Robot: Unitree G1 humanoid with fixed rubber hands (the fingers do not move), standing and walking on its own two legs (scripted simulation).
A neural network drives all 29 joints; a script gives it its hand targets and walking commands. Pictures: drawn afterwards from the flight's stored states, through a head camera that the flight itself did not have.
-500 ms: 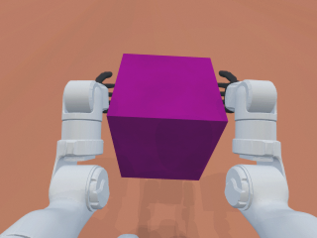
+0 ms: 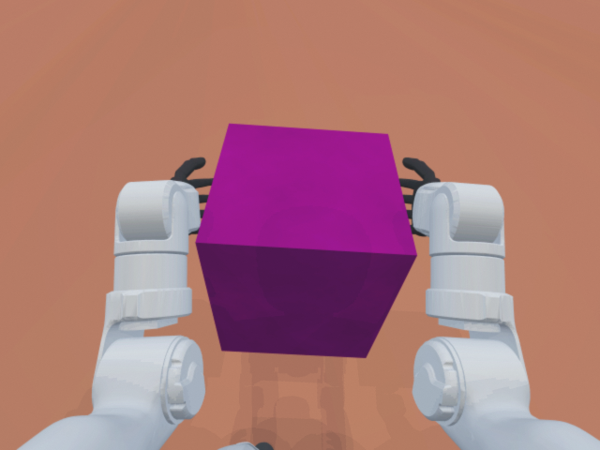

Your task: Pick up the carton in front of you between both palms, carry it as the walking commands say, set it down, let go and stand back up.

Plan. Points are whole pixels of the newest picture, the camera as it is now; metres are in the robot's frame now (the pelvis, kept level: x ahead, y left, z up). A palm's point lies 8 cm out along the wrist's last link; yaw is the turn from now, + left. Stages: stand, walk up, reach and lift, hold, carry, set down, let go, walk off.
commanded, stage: carry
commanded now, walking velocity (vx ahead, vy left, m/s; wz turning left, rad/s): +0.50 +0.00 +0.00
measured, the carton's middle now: (301, 247) +0.36 +0.01 +0.05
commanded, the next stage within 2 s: none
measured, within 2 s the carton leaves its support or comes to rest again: neither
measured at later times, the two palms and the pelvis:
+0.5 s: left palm (235, 117) +0.59 +0.12 +0.09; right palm (412, 119) +0.60 -0.18 +0.09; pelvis +0.33 -0.05 +0.01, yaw +3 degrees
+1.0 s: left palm (223, 41) +0.90 +0.18 +0.06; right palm (355, 42) +0.90 -0.12 +0.07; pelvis +0.64 +0.03 +0.00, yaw -1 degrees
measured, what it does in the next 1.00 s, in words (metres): walks ahead: right foot, then left foot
